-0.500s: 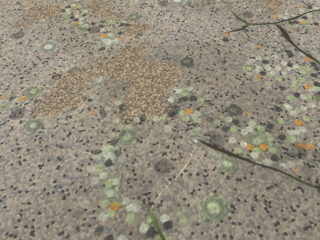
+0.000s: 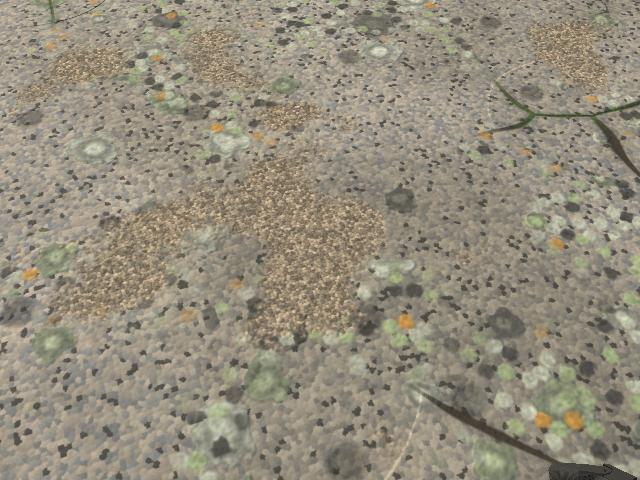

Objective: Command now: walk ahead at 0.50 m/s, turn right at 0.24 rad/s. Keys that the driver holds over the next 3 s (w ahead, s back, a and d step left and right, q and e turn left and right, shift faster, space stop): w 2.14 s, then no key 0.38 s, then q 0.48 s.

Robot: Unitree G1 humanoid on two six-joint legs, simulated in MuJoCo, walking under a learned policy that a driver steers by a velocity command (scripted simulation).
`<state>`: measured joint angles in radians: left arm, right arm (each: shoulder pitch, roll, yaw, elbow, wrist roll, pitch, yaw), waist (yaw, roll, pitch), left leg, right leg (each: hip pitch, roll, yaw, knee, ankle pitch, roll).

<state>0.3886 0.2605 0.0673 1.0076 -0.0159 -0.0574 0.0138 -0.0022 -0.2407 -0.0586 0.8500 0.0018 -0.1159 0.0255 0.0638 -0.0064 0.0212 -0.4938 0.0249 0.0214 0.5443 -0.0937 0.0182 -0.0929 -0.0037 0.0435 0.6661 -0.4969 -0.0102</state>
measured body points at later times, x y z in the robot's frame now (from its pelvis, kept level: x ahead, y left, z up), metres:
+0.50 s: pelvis +0.27 -0.04 +0.00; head +0.30 -0.06 +0.45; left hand +0.49 +0.19 -0.09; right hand +0.22 -0.31 -0.15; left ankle +0.12 +0.12 -0.71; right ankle +0.38 -0.15 -0.72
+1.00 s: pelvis +0.55 -0.05 +0.01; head +0.58 -0.05 +0.45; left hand +0.52 +0.23 -0.13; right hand +0.75 -0.29 -0.09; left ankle +0.72 +0.07 -0.71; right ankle +0.38 -0.15 -0.72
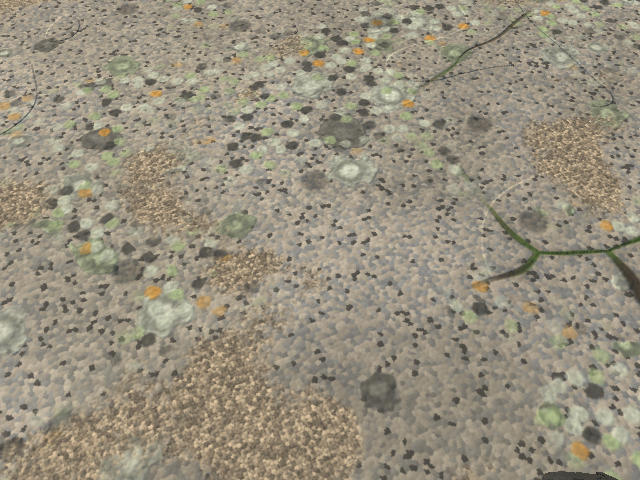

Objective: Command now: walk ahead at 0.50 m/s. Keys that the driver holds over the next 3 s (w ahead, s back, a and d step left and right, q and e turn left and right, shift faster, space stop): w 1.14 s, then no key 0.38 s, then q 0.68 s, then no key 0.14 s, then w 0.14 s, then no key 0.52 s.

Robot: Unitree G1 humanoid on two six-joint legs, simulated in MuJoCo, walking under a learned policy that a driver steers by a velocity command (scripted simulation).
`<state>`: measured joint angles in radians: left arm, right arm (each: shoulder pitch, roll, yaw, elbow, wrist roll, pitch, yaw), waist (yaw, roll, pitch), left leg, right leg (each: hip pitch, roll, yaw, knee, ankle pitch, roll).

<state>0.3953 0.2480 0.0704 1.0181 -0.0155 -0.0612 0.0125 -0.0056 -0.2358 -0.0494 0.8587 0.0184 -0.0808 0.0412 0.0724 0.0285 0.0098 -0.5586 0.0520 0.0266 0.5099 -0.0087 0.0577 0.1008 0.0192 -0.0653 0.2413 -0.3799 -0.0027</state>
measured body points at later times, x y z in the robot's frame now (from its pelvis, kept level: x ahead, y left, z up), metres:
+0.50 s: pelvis +0.28 +0.01 +0.01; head +0.30 +0.01 +0.46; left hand +0.49 +0.24 -0.09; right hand +0.25 -0.26 -0.13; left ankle +0.16 +0.12 -0.73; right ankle +0.46 -0.13 -0.70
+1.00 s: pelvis +0.56 -0.03 +0.01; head +0.58 -0.03 +0.46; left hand +0.55 +0.24 -0.12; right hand +0.75 -0.27 -0.09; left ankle +0.76 +0.14 -0.68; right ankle +0.47 -0.12 -0.73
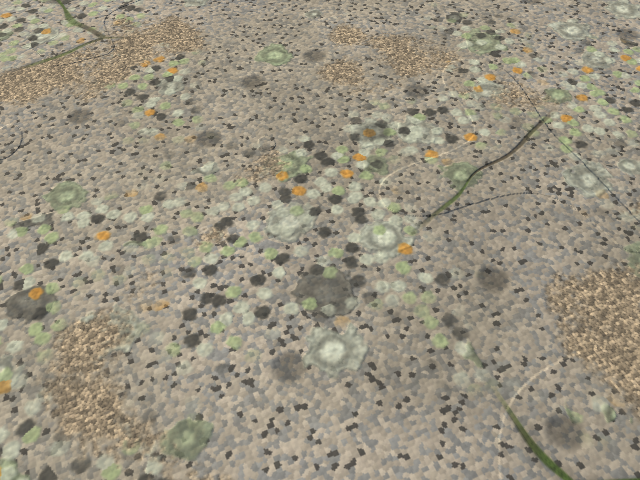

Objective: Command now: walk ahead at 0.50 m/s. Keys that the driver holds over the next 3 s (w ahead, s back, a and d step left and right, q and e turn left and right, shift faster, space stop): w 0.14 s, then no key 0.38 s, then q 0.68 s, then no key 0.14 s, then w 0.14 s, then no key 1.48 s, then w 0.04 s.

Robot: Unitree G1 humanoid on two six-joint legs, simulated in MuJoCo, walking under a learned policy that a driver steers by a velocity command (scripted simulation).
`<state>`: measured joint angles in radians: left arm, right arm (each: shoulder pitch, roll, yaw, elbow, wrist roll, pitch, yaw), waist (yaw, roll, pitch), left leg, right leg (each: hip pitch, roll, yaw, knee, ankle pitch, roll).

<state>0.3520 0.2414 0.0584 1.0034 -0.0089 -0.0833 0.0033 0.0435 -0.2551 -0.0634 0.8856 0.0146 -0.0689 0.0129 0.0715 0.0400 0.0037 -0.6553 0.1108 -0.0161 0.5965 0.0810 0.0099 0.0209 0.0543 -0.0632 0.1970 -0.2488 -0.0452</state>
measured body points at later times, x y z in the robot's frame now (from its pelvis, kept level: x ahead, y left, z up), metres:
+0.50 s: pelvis +0.24 +0.05 +0.00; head +0.26 +0.05 +0.45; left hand +0.38 +0.31 -0.13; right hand +0.30 -0.21 -0.14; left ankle +0.22 +0.14 -0.74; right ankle +0.34 -0.10 -0.72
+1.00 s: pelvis +0.26 +0.08 -0.01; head +0.29 +0.12 +0.44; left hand +0.35 +0.39 -0.14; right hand +0.40 -0.19 -0.12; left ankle +0.25 +0.16 -0.74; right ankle +0.31 -0.08 -0.68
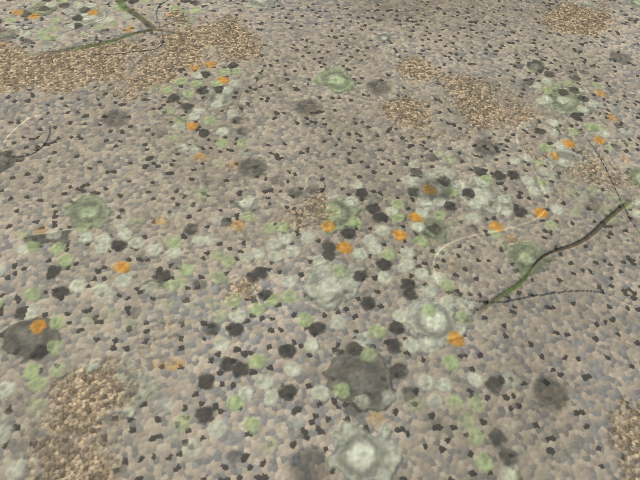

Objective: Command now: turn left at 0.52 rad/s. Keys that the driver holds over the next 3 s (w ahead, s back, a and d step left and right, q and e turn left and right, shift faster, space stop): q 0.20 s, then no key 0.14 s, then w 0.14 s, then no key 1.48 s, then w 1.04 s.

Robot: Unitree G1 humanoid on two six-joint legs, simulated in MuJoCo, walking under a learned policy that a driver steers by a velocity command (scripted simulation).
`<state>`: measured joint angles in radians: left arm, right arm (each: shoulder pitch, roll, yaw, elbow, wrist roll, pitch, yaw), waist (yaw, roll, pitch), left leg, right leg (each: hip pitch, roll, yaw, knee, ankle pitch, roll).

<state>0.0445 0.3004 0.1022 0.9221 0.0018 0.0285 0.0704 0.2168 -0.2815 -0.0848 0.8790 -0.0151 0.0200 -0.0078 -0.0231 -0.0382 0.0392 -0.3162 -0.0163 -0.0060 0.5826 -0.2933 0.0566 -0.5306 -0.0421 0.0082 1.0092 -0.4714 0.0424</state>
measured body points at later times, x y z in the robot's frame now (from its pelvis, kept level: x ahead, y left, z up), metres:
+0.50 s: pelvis +0.03 -0.02 +0.01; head +0.05 -0.03 +0.46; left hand +0.07 +0.28 -0.11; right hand +0.22 -0.26 -0.11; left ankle +0.00 +0.08 -0.70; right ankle +0.05 -0.14 -0.73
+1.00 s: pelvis +0.09 +0.04 +0.00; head +0.11 +0.05 +0.45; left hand +0.10 +0.32 -0.14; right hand +0.28 -0.18 -0.12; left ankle +0.09 +0.14 -0.73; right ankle +0.05 -0.14 -0.73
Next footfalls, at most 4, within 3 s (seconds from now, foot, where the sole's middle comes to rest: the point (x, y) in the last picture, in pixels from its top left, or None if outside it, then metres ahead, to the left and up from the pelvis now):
0.40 right None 0.09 -0.13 -0.77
0.72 left None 0.13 0.15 -0.77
2.64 right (322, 452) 0.52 -0.04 -0.77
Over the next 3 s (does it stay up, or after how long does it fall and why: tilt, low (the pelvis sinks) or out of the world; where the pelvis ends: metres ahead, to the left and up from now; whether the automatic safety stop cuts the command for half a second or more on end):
stays up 0.51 0.03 0.01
